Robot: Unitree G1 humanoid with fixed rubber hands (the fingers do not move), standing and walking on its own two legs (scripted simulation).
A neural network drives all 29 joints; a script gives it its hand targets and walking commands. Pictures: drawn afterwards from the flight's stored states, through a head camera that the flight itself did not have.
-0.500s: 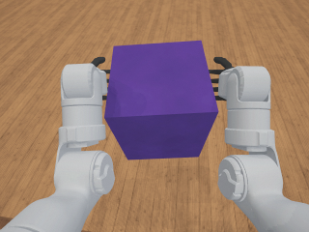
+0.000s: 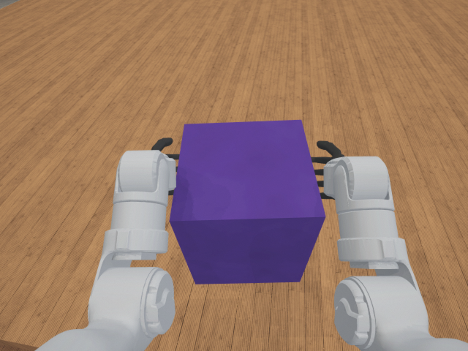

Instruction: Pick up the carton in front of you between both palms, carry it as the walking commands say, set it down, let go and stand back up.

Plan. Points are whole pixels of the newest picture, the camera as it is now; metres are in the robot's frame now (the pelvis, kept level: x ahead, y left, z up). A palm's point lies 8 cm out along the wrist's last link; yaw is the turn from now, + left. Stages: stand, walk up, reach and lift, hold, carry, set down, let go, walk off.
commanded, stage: carry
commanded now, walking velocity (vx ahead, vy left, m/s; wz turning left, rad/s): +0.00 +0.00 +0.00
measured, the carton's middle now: (245, 207) +0.37 +0.00 +0.04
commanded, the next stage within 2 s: none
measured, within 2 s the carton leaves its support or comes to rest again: neither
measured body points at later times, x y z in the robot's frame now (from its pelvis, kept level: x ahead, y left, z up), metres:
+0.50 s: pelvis -0.03 +0.00 +0.00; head -0.06 +0.00 +0.45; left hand +0.33 +0.15 +0.13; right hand +0.33 -0.15 +0.13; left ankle +0.02 +0.10 -0.73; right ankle +0.00 -0.10 -0.73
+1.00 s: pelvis -0.04 +0.00 +0.00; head -0.06 +0.00 +0.45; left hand +0.33 +0.15 +0.13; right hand +0.32 -0.15 +0.12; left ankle +0.02 +0.10 -0.73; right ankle +0.00 -0.10 -0.73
